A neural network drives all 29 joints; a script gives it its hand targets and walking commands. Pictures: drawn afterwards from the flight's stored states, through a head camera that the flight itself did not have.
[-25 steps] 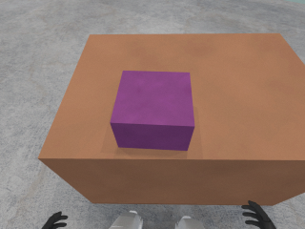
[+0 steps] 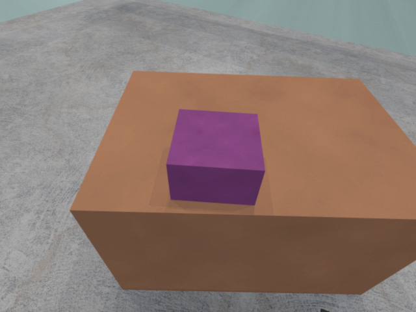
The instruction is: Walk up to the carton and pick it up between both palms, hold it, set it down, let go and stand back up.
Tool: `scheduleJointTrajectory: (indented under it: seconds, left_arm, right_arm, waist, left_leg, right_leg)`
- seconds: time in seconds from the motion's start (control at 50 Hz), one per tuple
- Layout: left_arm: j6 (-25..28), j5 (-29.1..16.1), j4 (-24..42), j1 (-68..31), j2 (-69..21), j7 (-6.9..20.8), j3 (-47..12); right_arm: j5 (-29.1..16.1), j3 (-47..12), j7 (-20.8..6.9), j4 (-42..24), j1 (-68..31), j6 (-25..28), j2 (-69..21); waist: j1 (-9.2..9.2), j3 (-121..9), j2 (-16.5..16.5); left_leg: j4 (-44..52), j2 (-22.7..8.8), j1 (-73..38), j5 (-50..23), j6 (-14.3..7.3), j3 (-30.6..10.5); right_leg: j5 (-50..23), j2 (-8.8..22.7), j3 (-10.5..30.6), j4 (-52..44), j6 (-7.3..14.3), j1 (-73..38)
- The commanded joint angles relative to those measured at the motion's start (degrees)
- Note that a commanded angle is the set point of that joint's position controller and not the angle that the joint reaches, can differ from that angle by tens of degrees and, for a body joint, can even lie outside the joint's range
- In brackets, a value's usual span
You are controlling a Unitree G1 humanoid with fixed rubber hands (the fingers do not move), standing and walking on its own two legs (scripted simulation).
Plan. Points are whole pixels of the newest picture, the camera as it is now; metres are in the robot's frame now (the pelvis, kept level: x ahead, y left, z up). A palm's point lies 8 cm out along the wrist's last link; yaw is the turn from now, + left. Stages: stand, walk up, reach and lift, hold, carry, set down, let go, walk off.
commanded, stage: walk up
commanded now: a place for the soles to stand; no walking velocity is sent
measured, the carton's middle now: (215, 155) +0.54 -0.01 -0.03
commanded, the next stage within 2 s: reach and lift in 1.12 s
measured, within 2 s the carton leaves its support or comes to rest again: neither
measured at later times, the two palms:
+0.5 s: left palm out of the picture +0.14 +0.23 -0.09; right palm out of the picture +0.09 -0.28 -0.10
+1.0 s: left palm (93, 298) +0.19 +0.23 -0.09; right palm out of the picture +0.08 -0.28 -0.11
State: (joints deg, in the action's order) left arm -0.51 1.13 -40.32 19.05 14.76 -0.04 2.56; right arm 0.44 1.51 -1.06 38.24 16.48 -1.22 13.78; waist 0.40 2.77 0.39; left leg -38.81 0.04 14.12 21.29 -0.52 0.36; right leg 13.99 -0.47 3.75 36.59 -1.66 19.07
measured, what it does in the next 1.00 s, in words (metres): stands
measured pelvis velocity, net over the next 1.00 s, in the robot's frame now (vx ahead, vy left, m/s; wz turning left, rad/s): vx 0.03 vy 0.00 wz -0.17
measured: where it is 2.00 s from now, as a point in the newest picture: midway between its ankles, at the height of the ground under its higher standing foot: outside the picture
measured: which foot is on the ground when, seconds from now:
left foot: down 0.00-1.00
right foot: down 0.00-1.00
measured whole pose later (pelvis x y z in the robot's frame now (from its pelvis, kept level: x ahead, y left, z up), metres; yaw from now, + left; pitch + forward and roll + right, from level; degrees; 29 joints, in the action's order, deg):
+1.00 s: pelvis +0.03 +0.00 +0.00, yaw -10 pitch -2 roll +1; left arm -0.8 0.7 -35.0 16.3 14.5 -0.6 2.3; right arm 1.1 1.3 -0.3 38.1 16.2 -2.3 16.9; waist -1.1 4.0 -0.5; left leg -38.4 -2.9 10.0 26.2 0.2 9.4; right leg 18.0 -5.2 12.7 41.6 -1.4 21.2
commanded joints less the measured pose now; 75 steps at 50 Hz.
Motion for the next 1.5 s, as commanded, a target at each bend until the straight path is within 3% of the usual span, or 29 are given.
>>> scheduleJointTrajectory:
  seconds: [0.0, 0.14, 0.3, 0.48, 0.56, 0.68, 0.84, 1.02, 1.1, 1.12, 1.14, 1.16, 1.18, 1.22, 1.24, 1.26, 1.3, 1.4, 1.48]
  left_arm:
    - [1.3, -0.2, 5.7, 0.7, 7.6, 0.0, 2.1]
    - [2.4, -0.3, 6.8, 0.6, 8.3, 0.2, 1.8]
    - [2.2, -0.4, 8.1, 1.8, 8.4, -0.1, 1.4]
    - [1.7, -0.3, 9.6, 0.8, 8.7, -0.4, 1.1]
    - [1.7, -0.3, 10.1, -0.1, 8.8, -0.5, 1.2]
    - [1.4, -0.4, 10.4, -0.4, 8.6, -0.7, 1.9]
    - [1.2, -0.4, 10.7, -1.9, 9.4, -0.9, 2.3]
    - [0.8, -0.6, 10.5, -2.0, 8.7, -0.8, 2.4]
    - [0.9, -0.6, 10.4, -2.2, 9.9, -0.8, 2.7]
    - [-8.1, -1.5, 5.0, -25.5, 7.9, -2.6, -0.8]
    - [-10.9, -0.2, 5.5, -19.9, 4.7, -3.4, -1.2]
    - [-12.2, 0.5, 7.3, -22.1, 4.5, -3.4, -0.9]
    - [-13.1, 0.9, 7.8, -21.2, 4.6, -2.7, -0.5]
    - [-14.2, 1.9, 13.3, -20.2, 5.9, -0.5, 1.4]
    - [-14.5, 2.3, 15.6, -18.6, 5.8, 0.2, 1.9]
    - [-14.6, 2.6, 17.6, -18.2, 5.9, 0.6, 2.0]
    - [-14.0, 2.4, 19.4, -17.4, 6.0, 0.4, 2.0]
    - [-10.9, 1.5, 19.4, -15.8, 6.8, -0.6, 3.7]
    - [-10.9, 1.4, 16.4, -20.5, 7.1, -0.7, 3.2]
  right_arm:
    - [-0.1, 3.0, 0.4, -4.9, -0.1, 1.1, 10.1]
    - [0.6, 2.4, 0.5, -5.4, -0.1, 1.9, 8.7]
    - [0.6, 1.9, 0.8, -4.8, -0.7, 2.0, 9.7]
    - [0.6, 1.6, 0.9, -4.4, -0.5, 1.3, 10.1]
    - [0.6, 1.5, 1.0, -4.5, 0.0, 1.2, 10.3]
    - [0.6, 1.9, 1.0, -4.7, -0.1, 0.7, 11.4]
    - [0.6, 2.0, 1.0, -5.1, 0.8, 0.1, 11.2]
    - [0.7, 2.6, 1.2, -5.6, 0.2, -0.3, 12.5]
    - [0.6, 2.4, 1.1, -6.0, 0.4, -0.7, 11.9]
    - [3.4, 6.8, -1.8, 4.6, -18.9, 10.9, 8.8]
    - [4.7, 8.2, -3.7, 7.0, -13.2, 13.9, 12.0]
    - [4.8, 9.3, -4.2, 8.4, -13.6, 15.0, 12.6]
    - [4.8, 9.2, -3.6, 8.6, -11.0, 16.1, 12.0]
    - [3.4, 8.7, -1.3, 7.0, -8.3, 18.2, 11.7]
    - [2.5, 8.9, -0.4, 7.7, -7.5, 19.1, 11.7]
    - [1.9, 9.2, 0.2, 7.8, -7.5, 19.7, 11.4]
    - [1.3, 8.4, 1.0, 7.0, -6.3, 19.9, 9.6]
    - [-0.3, 3.9, 1.9, 2.7, -4.6, 18.3, 4.3]
    - [0.7, 3.5, 2.6, 1.2, -6.8, 14.5, 1.1]
  waist:
    - [-0.12, 4.1, -1.9]
    - [-1.23, 0.4, 3.5]
    - [-0.43, -2.1, 1.6]
    - [-0.39, -2.1, 0.8]
    - [-1.02, -3.7, 1.0]
    - [-0.80, -2.1, -0.1]
    - [-1.53, -2.9, 1.7]
    - [-1.18, -2.6, -0.6]
    - [-1.28, -2.3, 1.3]
    - [1.93, 0.1, -4.5]
    - [0.38, 1.5, -5.7]
    - [-0.12, 0.1, -4.5]
    - [-1.71, -2.4, -1.0]
    - [-2.57, -9.6, 3.6]
    - [-2.61, -13.3, 4.5]
    - [-2.93, -15.3, 5.1]
    - [-3.49, -15.9, 4.5]
    - [-2.41, -11.4, 1.9]
    - [-2.05, 0.8, -3.6]
  left_leg:
    - [16.9, -5.8, 7.3, 12.8, -3.0, -8.9]
    - [12.3, -4.1, 1.4, 2.7, -2.0, -4.3]
    - [12.1, -5.2, -0.3, -4.2, -2.2, -2.5]
    - [11.8, -6.1, -0.1, -3.9, -2.2, -0.3]
    - [10.5, -6.8, -2.1, -7.9, -2.2, 0.5]
    - [10.1, -8.2, -1.2, -6.5, -3.1, 1.6]
    - [7.5, -6.9, -4.6, -7.1, -2.4, 2.4]
    - [8.4, -9.6, -3.9, -9.5, -4.1, 2.9]
    - [5.5, -7.2, -4.1, -7.2, -2.8, 3.6]
    - [4.0, -4.6, 9.0, -7.0, 1.5, 1.7]
    - [4.2, -5.2, 8.4, -8.4, 3.1, 2.2]
    - [3.6, -5.4, 6.4, -9.0, 3.8, 1.7]
    - [1.0, -5.2, 1.7, -12.6, 3.6, 2.2]
    - [-3.0, -3.7, -6.5, -21.7, 2.9, 3.6]
    - [-3.6, -3.2, -9.0, -24.8, 2.9, 3.7]
    - [-3.6, -2.8, -10.0, -25.3, 2.9, 3.7]
    - [-1.4, -1.9, -8.9, -22.0, 2.4, 3.9]
    - [7.3, 0.1, -5.2, -13.5, 0.9, 5.2]
    - [15.8, -1.1, 7.0, 0.4, -0.9, 6.5]
  right_leg:
    - [10.5, 2.1, 6.4, -8.6, 3.7, 1.2]
    - [8.3, 4.0, 10.9, -12.0, 4.4, 2.8]
    - [-2.7, 3.2, 10.6, -8.5, 4.4, 0.3]
    - [-5.2, 2.1, 11.6, -6.4, 4.4, 0.0]
    - [-11.4, 1.6, 11.3, -4.2, 4.5, -0.3]
    - [-13.7, 0.3, 10.4, -1.3, 4.7, -0.2]
    - [-13.0, 0.9, 14.7, -3.0, 6.0, 2.1]
    - [-16.0, -1.2, 10.1, 1.8, 4.9, 0.8]
    - [-14.3, 0.3, 14.8, -1.7, 6.4, 1.9]
    - [-1.0, -0.1, -5.2, 2.9, 7.4, 9.4]
    - [0.2, -1.2, -5.1, 2.9, 7.9, 8.5]
    - [-1.1, -0.6, -5.9, 2.6, 7.7, 9.4]
    - [-6.3, -0.2, -5.5, 1.7, 7.2, 8.9]
    - [-23.2, -0.3, -4.3, 0.8, 5.0, 3.5]
    - [-29.0, -0.7, -4.5, 0.8, 4.0, 0.7]
    - [-29.9, -1.1, -4.9, 0.3, 3.5, -0.4]
    - [-28.1, -1.1, -4.2, -0.7, 3.4, -3.9]
    - [-22.0, 0.0, -1.2, -6.2, 2.9, -11.6]
    - [-4.0, -0.4, 0.0, -8.9, 3.4, -18.0]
